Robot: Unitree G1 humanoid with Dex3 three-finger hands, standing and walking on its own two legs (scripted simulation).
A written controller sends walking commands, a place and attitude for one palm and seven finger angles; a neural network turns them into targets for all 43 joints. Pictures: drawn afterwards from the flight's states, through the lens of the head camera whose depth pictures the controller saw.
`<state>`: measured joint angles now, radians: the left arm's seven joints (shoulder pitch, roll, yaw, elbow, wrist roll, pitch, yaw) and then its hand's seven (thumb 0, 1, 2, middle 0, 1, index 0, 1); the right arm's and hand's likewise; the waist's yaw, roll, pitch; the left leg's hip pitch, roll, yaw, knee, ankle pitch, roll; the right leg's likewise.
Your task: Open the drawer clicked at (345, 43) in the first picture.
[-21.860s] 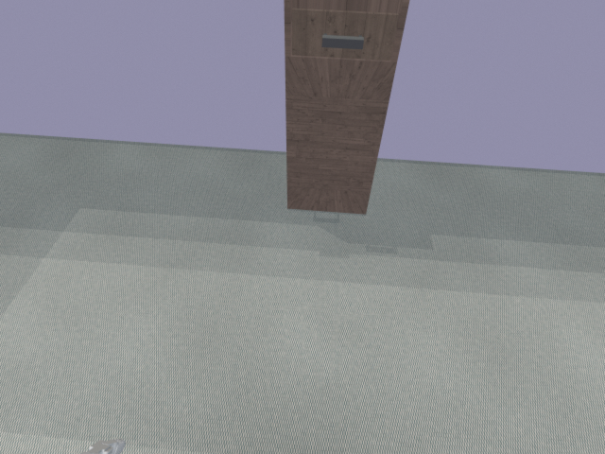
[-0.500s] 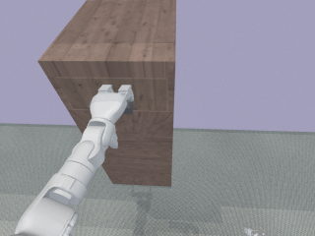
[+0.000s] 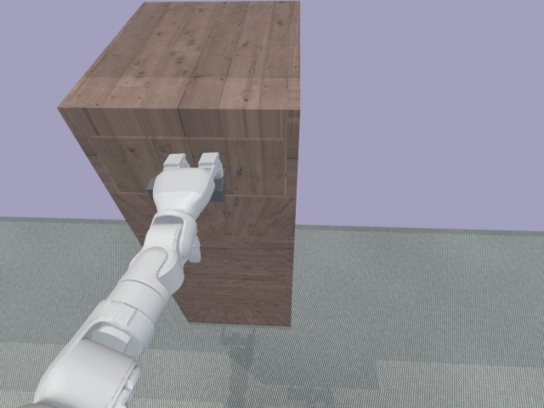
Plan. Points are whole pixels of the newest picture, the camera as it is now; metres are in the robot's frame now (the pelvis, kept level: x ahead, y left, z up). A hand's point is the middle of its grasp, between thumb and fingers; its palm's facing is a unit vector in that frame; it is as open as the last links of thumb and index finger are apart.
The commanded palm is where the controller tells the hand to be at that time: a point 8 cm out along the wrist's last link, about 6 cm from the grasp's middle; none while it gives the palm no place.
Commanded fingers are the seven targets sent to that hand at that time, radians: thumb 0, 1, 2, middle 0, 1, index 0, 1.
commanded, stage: lower the fingers behind the handle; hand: left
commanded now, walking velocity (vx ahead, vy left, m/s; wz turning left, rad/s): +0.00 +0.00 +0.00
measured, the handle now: (190, 180) +0.48 +0.17 +0.05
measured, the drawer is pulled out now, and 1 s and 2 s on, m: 0.00 0.00 0.00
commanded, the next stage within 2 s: lift the fingers back up to retry in 0.50 s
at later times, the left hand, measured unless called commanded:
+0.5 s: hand (196, 206) +0.42 +0.15 +0.05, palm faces +0.01 -0.06 -1.00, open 14.1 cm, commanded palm +0.39 +0.16 +0.09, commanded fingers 0.00 -0.50 0.30 -0.30 -1.20 -0.30 -1.20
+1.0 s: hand (192, 203) +0.41 +0.15 +0.08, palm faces +0.05 -0.11 -0.99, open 14.1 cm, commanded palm +0.37 +0.16 +0.15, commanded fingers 0.00 -0.50 0.30 -0.30 -1.20 -0.30 -1.20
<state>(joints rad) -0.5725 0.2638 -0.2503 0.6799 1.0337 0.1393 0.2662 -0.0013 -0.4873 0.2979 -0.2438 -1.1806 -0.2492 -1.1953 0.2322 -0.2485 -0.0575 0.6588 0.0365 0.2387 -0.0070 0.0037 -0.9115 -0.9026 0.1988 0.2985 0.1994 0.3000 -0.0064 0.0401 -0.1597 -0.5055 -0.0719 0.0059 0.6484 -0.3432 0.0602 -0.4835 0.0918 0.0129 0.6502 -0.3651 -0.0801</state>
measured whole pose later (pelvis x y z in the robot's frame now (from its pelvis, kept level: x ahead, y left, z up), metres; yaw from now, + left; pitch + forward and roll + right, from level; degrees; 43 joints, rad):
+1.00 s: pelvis +0.00 +0.01 +0.01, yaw -2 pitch +10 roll +0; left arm -0.48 0.30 -0.23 0.52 0.98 0.14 0.21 0.00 -0.49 0.30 -0.28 -1.14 -0.27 -1.16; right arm 0.23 -0.23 -0.05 0.64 0.04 0.22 -0.02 0.00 -0.91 -0.90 0.20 0.30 0.20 0.30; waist -0.02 0.07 -0.15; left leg -0.43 -0.07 0.03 0.59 -0.33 0.07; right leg -0.42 0.09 0.04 0.60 -0.34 -0.07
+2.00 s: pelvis -0.01 -0.01 +0.01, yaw -1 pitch +7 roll +1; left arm -0.48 0.35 -0.24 0.42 0.95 0.06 0.09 0.00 -0.49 0.30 -0.32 -1.20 -0.32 -1.20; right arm 0.18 -0.26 -0.02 0.67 0.05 0.21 -0.04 0.01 -0.91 -0.90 0.20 0.30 0.20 0.30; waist 0.00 0.06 -0.10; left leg -0.35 -0.07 0.02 0.53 -0.29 0.05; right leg -0.35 0.09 0.03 0.56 -0.32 -0.08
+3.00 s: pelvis -0.02 +0.00 +0.01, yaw -2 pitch +6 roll +1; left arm -0.61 0.40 -0.23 0.47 0.92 0.02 0.21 0.00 -0.49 0.30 -0.32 -1.20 -0.33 -1.20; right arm 0.12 -0.23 0.02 0.69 0.06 0.20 -0.05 0.00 -0.91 -0.90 0.20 0.30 0.20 0.30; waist 0.00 0.04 -0.08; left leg -0.39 -0.07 0.03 0.57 -0.29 0.06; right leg -0.39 0.09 0.04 0.60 -0.32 -0.08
